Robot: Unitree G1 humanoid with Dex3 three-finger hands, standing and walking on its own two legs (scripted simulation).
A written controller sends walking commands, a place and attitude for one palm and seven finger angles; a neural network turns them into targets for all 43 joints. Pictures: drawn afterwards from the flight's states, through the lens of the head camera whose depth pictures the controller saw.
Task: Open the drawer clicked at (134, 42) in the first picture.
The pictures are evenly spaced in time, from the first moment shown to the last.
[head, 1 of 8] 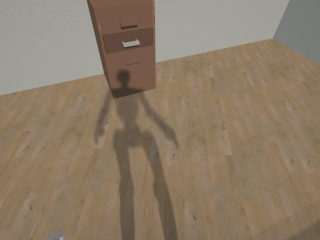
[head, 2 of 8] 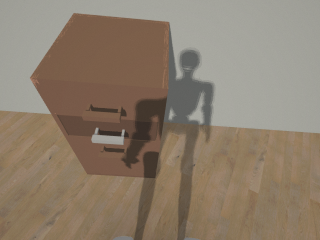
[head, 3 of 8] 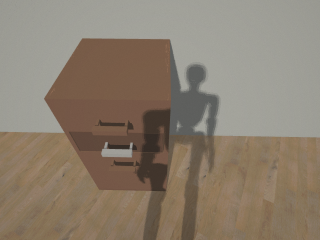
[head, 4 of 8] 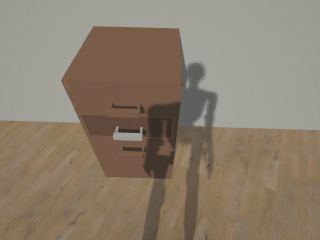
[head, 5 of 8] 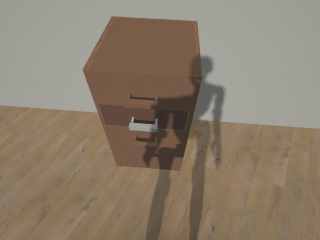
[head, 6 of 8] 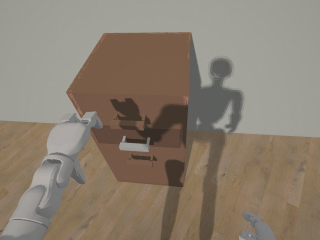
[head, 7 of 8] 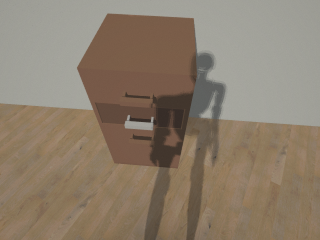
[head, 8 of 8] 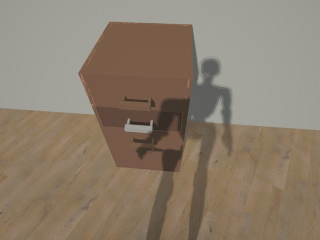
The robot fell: no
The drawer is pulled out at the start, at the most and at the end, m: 0.00 0.00 0.00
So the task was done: no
